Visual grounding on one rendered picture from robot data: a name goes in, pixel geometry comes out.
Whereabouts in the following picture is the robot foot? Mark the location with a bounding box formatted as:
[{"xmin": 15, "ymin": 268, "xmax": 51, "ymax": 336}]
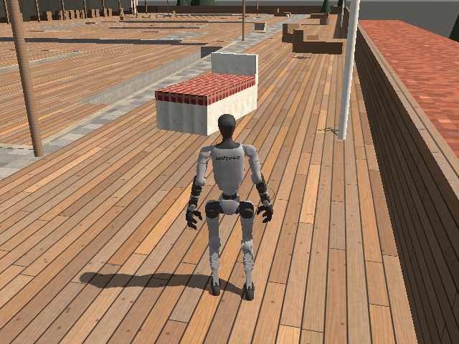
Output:
[
  {"xmin": 244, "ymin": 282, "xmax": 255, "ymax": 300},
  {"xmin": 211, "ymin": 278, "xmax": 221, "ymax": 296}
]

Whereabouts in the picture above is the left robot hand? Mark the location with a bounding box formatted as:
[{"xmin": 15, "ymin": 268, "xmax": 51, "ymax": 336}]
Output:
[{"xmin": 186, "ymin": 209, "xmax": 202, "ymax": 229}]

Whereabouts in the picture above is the robot left forearm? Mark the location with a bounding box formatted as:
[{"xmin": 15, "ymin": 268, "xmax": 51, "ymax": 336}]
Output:
[{"xmin": 187, "ymin": 176, "xmax": 202, "ymax": 211}]

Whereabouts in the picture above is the right robot upper arm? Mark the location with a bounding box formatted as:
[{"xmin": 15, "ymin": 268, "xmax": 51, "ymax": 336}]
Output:
[{"xmin": 242, "ymin": 144, "xmax": 262, "ymax": 184}]

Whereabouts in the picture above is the right robot hand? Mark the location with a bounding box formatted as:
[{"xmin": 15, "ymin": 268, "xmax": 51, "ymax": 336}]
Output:
[{"xmin": 257, "ymin": 204, "xmax": 273, "ymax": 223}]

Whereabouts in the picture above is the robot right forearm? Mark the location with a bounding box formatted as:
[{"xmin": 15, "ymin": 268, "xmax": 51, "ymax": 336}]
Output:
[{"xmin": 256, "ymin": 173, "xmax": 271, "ymax": 206}]

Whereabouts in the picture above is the left robot foot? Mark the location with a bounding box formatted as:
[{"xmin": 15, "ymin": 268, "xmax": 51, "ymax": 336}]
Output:
[{"xmin": 211, "ymin": 278, "xmax": 221, "ymax": 296}]

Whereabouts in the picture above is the right robot foot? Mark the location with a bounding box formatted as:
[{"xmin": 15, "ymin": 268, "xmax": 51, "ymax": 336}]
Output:
[{"xmin": 244, "ymin": 282, "xmax": 255, "ymax": 300}]

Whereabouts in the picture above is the left robot upper arm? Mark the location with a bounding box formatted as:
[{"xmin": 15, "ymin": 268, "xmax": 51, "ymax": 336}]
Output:
[{"xmin": 195, "ymin": 145, "xmax": 213, "ymax": 186}]

